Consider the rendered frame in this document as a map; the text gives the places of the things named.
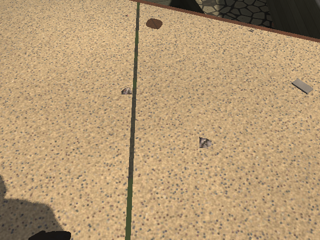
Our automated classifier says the left robot hand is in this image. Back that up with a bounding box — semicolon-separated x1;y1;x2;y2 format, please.
28;230;71;240

